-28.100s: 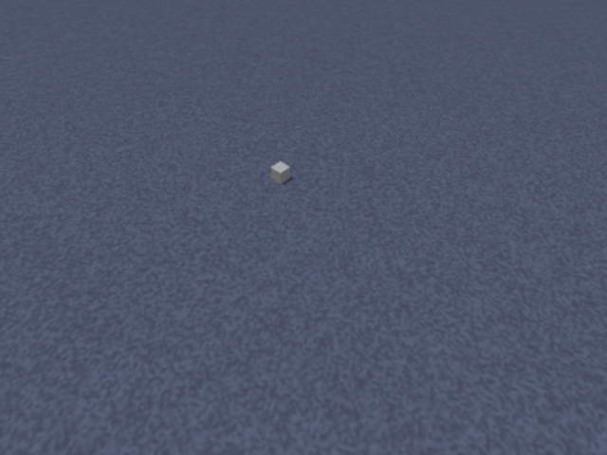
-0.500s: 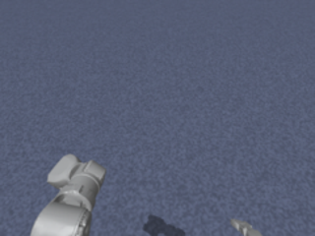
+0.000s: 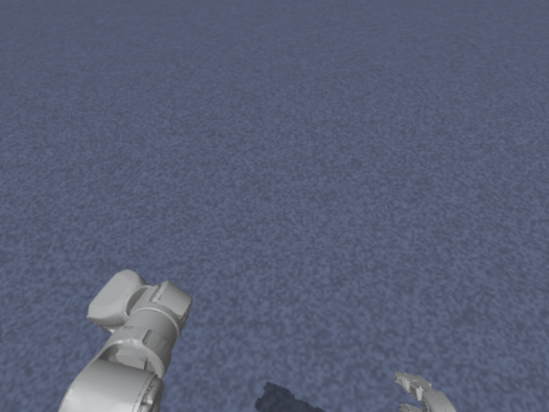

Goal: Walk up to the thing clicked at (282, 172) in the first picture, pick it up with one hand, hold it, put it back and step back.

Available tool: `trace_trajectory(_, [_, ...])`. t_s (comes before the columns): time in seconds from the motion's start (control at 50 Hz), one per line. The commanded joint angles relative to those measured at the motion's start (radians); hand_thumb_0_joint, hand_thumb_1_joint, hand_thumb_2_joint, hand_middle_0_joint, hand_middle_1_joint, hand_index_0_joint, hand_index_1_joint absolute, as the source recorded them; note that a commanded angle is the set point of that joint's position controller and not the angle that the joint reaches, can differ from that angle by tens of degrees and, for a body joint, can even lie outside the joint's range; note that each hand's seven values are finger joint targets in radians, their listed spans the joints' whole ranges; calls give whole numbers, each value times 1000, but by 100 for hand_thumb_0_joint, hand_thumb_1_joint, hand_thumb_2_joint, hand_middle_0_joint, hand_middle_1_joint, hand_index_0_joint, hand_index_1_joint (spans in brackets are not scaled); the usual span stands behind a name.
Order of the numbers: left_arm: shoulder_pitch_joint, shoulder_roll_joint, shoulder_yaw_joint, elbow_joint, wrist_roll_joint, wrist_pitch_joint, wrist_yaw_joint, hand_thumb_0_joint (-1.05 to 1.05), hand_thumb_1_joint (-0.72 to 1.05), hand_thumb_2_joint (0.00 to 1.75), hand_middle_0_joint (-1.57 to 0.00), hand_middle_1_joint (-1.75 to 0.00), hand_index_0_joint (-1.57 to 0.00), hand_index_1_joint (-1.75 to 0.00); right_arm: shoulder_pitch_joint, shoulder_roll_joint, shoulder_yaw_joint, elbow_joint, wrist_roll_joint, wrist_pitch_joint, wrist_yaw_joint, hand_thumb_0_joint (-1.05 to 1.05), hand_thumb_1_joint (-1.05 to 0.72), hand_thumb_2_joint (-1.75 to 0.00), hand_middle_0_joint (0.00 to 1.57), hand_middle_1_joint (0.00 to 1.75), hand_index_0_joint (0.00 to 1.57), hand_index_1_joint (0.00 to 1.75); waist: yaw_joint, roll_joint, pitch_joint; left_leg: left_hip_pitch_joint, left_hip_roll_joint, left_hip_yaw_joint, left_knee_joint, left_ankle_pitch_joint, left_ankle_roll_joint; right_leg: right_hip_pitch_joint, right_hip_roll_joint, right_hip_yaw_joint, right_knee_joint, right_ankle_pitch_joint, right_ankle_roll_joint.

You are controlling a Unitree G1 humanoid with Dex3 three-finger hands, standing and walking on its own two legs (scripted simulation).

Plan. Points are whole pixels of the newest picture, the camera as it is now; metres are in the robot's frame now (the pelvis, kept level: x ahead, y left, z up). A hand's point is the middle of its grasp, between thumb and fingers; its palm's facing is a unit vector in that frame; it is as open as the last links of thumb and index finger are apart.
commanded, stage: hold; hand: left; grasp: from above
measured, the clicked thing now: (142, 327) +0.31 +0.22 -0.08
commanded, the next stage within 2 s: crouch in 0.58 s
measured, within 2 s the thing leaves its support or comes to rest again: neither
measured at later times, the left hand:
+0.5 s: hand (138, 320) +0.30 +0.22 -0.04, palm faces -0.17 -0.40 -0.90, open 9.7 cm
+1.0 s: hand (143, 335) +0.29 +0.22 -0.08, palm faces -0.25 -0.39 -0.89, open 9.8 cm
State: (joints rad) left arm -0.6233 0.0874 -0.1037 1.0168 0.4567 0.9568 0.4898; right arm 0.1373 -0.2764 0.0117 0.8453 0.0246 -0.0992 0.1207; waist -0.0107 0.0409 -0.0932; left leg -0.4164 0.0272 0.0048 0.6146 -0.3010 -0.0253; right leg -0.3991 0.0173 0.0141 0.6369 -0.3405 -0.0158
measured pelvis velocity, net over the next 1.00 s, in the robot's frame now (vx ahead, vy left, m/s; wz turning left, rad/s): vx -0.01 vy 0.00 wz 0.00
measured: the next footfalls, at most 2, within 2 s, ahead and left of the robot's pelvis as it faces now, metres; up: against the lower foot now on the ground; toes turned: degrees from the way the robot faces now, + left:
none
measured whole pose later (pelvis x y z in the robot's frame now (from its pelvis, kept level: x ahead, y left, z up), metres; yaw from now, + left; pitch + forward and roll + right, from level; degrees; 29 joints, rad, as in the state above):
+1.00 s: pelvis -0.01 +0.00 -0.01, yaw +0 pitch +9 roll +0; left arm -0.65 0.09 -0.07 1.19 0.50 0.85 0.53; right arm 0.13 -0.26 -0.02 0.87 0.01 -0.13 0.12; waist -0.02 0.02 -0.11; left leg -0.51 0.03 0.00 0.67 -0.31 -0.03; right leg -0.49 0.02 0.01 0.68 -0.34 -0.02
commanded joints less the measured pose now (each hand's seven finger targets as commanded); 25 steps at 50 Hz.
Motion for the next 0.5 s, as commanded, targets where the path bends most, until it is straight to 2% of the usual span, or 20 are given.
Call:
trace_trajectory(0.0, [-410, 148, -21, -186, 67, 2, 43, 0, 57, 81, -103, -53, -95, -61, -104, -128, -32, -134, 5, -48, -1, 0, -89, -90, 20, 30, 20, 30, -2, -81, -303, 142, -42, 41, -52, 255, 33, 146, 15, -8, -92, 351, 15])
trace_trajectory(0.02, [-385, 159, -12, -161, 65, 6, 44, 0, 60, 81, -104, -53, -97, -61, -108, -129, -34, -130, 5, -49, -1, 0, -89, -90, 20, 30, 20, 30, 4, -83, -284, 133, -44, 44, -53, 247, 32, 145, 14, -7, -97, 339, 15])
trace_trajectory(0.04, [-387, 159, -12, -165, 63, 8, 43, 0, 59, 82, -105, -53, -97, -61, -111, -128, -33, -129, 5, -50, 1, 0, -89, -90, 20, 30, 20, 30, -4, -91, -279, 134, -42, 42, -55, 242, 34, 140, 15, -6, -103, 334, 16])
trace_trajectory(0.06, [-384, 136, -19, -157, 61, 9, 41, 0, 61, 84, -106, -51, -98, -60, -113, -125, -34, -125, 5, -50, 1, 0, -89, -90, 20, 30, 20, 30, -5, -84, -278, 135, -43, 45, -53, 246, 33, 138, 13, -2, -101, 343, 16])
trace_trajectory(0.12, [-399, 133, -17, -167, 49, 9, 39, 0, 59, 84, -106, -50, -98, -59, -109, -126, -36, -125, 5, -52, 2, 0, -89, -90, 20, 30, 20, 30, -5, -77, -277, 139, -39, 39, -61, 257, 31, 134, 16, -10, -90, 344, 11])
trace_trajectory(0.16, [-411, 134, -18, -154, 56, 4, 39, 0, 58, 85, -105, -51, -97, -60, -111, -125, -37, -127, 4, -53, 2, 0, -89, -90, 20, 30, 20, 30, -10, -78, -292, 152, -35, 37, -61, 275, 28, 145, 17, -10, -87, 360, 10])
trace_trajectory(0.18, [-407, 143, -12, -150, 65, 2, 42, 0, 61, 86, -107, -51, -99, -61, -111, -123, -40, -124, 2, -49, 3, 0, -89, -90, 20, 30, 20, 30, 5, -66, -282, 139, -36, 39, -59, 276, 27, 138, 14, -9, -88, 356, 9])
trace_trajectory(0.2, [-405, 123, -17, -137, 61, 1, 43, 0, 62, 87, -108, -51, -99, -61, -108, -122, -40, -126, 2, -48, 4, 0, -89, -90, 20, 30, 20, 30, -10, -82, -290, 142, -37, 37, -53, 278, 29, 133, 14, -8, -82, 374, 12])
trace_trajectory(0.22, [-427, 115, -21, -159, 60, -7, 41, 0, 63, 90, -109, -53, -100, -62, -112, -121, -40, -128, 2, -50, 4, 0, -89, -90, 20, 30, 20, 30, -12, -92, -313, 148, -37, 37, -51, 283, 32, 136, 13, -6, -80, 390, 15])
trace_trajectory(0.24, [-424, 145, -13, -167, 65, -9, 46, 0, 63, 90, -110, -52, -101, -61, -108, -128, -41, -133, 4, -49, 2, 0, -89, -90, 20, 30, 20, 30, -2, -62, -309, 152, -38, 39, -55, 285, 29, 144, 15, -12, -79, 374, 9])
trace_trajectory(0.26, [-418, 122, -21, -176, 63, -8, 45, 0, 63, 89, -110, -52, -100, -61, -114, -121, -41, -131, 2, -48, 3, 0, -89, -90, 20, 30, 20, 30, -5, -55, -319, 158, -38, 39, -54, 295, 28, 141, 15, -9, -78, 381, 8])
trace_trajectory(0.28, [-423, 138, -15, -171, 69, -8, 47, 0, 63, 86, -108, -52, -100, -61, -113, -124, -43, -129, 1, -46, 3, 0, -89, -90, 20, 30, 20, 30, 4, -53, -318, 154, -36, 37, -55, 299, 26, 145, 15, -12, -75, 377, 6])
trace_trajectory(0.32, [-418, 139, -15, -165, 74, -7, 45, 0, 64, 88, -110, -50, -101, -60, -111, -123, -43, -128, 1, -44, 1, 0, -89, -90, 20, 30, 20, 30, -4, -65, -319, 151, -35, 35, -55, 299, 27, 142, 16, -13, -70, 377, 7])
trace_trajectory(0.36, [-413, 145, -13, -175, 70, -6, 48, 0, 65, 87, -111, -50, -102, -59, -109, -124, -43, -130, 1, -44, -2, 0, -89, -90, 20, 30, 20, 30, 8, -53, -308, 154, -31, 34, -63, 299, 24, 141, 21, -23, -68, 354, 0])
trace_trajectory(0.38, [-433, 128, -21, -189, 70, -4, 47, 0, 62, 86, -109, -50, -100, -59, -117, -119, -39, -130, 3, -42, -1, 0, -89, -90, 20, 30, 20, 30, -3, -54, -316, 160, -33, 33, -59, 301, 27, 135, 20, -17, -74, 367, 5])
trace_trajectory(0.42, [-411, 152, -11, -187, 77, 1, 48, 0, 63, 88, -109, -51, -100, -61, -123, -124, -42, -138, 6, -42, -1, 0, -89, -90, 20, 30, 20, 30, 6, -55, -326, 159, -37, 36, -59, 294, 28, 156, 17, -13, -83, 363, 7])
trace_trajectory(0.48, [-421, 129, -18, -171, 63, 5, 45, 0, 65, 86, -110, -52, -102, -61, -123, -122, -42, -133, 3, -46, -3, 0, -89, -90, 20, 30, 20, 30, 2, -75, -290, 145, -34, 36, -66, 263, 29, 132, 19, -16, -94, 322, 6])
